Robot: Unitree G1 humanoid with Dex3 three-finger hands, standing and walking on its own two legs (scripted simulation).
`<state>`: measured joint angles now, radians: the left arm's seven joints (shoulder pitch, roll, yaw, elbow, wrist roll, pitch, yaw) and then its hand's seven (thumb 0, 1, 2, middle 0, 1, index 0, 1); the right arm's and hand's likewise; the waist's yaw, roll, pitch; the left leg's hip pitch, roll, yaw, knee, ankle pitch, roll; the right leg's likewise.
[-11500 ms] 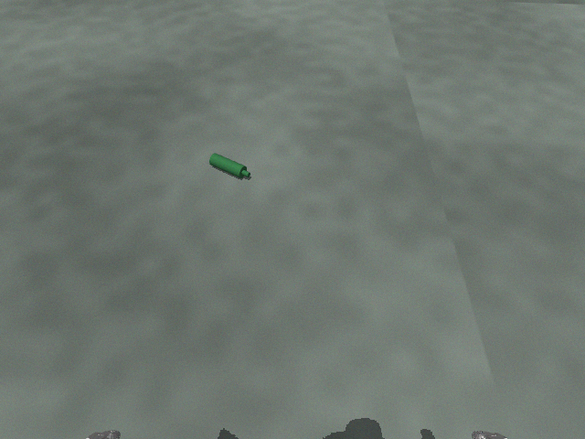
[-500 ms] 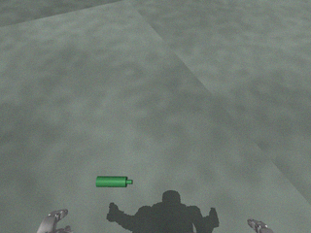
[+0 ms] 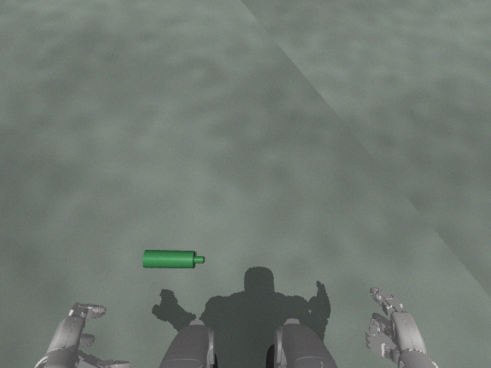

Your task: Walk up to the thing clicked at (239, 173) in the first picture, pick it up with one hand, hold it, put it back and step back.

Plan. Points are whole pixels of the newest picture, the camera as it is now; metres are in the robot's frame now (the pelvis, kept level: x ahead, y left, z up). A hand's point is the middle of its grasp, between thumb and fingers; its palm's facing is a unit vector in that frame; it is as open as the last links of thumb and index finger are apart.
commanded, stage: rise first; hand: left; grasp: from above
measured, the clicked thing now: (174, 259) +0.43 +0.24 -0.67
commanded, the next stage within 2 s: none
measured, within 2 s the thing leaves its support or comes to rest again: neither
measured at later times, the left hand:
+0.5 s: hand (114, 318) +0.20 +0.29 -0.30, palm faces -0.44 -0.58 -0.68, open 14.0 cm
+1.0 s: hand (132, 284) +0.30 +0.31 -0.45, palm faces -0.50 -0.19 -0.85, open 14.0 cm
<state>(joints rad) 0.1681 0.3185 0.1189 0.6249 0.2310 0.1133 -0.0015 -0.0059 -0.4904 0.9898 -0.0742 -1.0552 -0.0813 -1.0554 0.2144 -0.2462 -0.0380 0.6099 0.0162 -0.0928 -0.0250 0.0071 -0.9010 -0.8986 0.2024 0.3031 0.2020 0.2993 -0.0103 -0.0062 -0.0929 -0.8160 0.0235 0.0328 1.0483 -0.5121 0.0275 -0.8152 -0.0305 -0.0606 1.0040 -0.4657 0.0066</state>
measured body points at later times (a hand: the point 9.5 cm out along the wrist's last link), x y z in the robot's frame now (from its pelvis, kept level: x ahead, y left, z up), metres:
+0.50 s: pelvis -0.04 -0.01 -0.16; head +0.13 +0.01 +0.26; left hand +0.22 +0.32 -0.25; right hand +0.16 -0.28 -0.26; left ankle +0.00 +0.10 -0.67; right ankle +0.01 -0.13 -0.67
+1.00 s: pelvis -0.10 +0.00 -0.31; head +0.12 +0.03 +0.08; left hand +0.32 +0.31 -0.40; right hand -0.02 -0.29 -0.43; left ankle -0.01 +0.10 -0.67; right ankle +0.01 -0.13 -0.67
